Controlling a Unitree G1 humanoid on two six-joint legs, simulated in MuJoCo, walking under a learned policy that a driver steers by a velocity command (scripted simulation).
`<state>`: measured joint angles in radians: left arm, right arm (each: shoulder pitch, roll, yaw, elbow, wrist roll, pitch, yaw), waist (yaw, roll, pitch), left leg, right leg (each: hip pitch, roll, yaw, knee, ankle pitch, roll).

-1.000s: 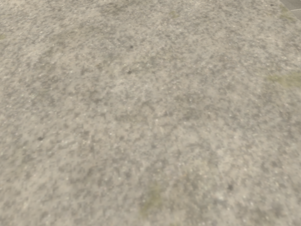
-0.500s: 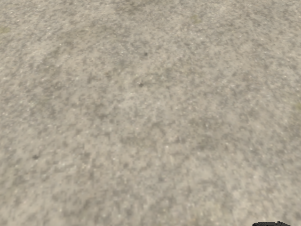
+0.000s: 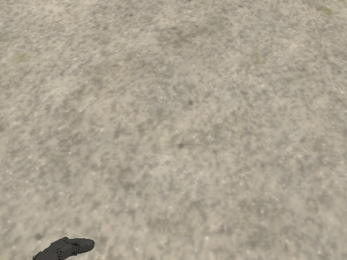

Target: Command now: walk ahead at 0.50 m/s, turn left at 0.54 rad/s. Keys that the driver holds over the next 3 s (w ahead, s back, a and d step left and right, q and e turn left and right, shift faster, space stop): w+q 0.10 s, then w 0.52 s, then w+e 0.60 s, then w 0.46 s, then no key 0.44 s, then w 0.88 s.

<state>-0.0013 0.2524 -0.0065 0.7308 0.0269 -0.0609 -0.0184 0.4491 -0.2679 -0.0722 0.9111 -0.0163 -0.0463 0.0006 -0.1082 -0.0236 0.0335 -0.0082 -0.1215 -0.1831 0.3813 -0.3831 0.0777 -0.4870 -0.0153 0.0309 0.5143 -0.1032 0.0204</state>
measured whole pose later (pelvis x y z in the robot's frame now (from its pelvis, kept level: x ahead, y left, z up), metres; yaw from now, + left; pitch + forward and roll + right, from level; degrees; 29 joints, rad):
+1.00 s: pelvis +0.51 +0.07 +0.00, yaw +1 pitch +1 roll +1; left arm 0.07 0.22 0.03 0.82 0.03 -0.02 -0.05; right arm 0.41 -0.21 -0.02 0.99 -0.02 -0.09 -0.03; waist -0.05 -0.02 0.05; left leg 0.14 -0.05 0.22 0.22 -0.38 0.04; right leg -0.56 -0.01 -0.11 0.62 -0.08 -0.10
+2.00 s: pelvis +1.02 +0.04 +0.01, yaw -12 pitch -1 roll +1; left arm 0.14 0.21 0.01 0.91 0.02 -0.03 0.00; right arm 0.35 -0.19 -0.01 0.99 -0.01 -0.06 0.00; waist -0.04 -0.04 0.07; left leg -0.05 -0.07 0.07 0.32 -0.26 0.07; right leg -0.47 -0.02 -0.02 0.63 -0.13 -0.03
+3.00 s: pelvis +1.30 -0.05 +0.00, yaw -12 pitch +1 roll +0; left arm 0.09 0.21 0.06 0.92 0.03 -0.07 -0.01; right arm 0.42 -0.19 -0.05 1.08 -0.01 -0.08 0.00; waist -0.05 0.02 0.05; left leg -0.22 0.01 -0.01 1.06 -0.40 0.07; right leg -0.37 0.03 -0.11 0.54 -0.19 -0.09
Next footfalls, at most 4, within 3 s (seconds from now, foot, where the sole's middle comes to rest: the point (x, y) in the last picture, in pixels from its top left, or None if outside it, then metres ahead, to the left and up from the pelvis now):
0.02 right None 0.17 -0.12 -0.77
0.50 left None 0.38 0.13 -0.77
1.04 right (161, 202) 0.70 0.00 -0.77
1.58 left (128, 142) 1.02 0.13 -0.77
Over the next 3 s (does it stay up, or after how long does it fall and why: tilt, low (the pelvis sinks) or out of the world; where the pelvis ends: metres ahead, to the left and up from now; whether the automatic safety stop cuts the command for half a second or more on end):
stays up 1.30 -0.05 0.00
